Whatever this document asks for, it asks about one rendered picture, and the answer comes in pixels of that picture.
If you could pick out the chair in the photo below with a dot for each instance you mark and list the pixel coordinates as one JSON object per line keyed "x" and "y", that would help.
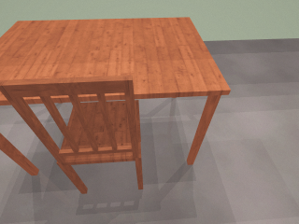
{"x": 97, "y": 132}

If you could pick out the table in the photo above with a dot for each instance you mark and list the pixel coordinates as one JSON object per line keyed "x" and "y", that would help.
{"x": 166, "y": 57}

